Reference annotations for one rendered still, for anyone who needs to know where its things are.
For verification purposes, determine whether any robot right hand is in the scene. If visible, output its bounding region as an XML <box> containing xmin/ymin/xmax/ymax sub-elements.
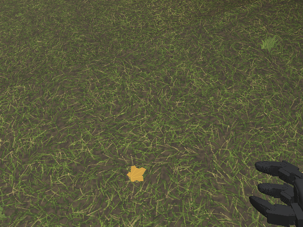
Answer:
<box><xmin>249</xmin><ymin>160</ymin><xmax>303</xmax><ymax>227</ymax></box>

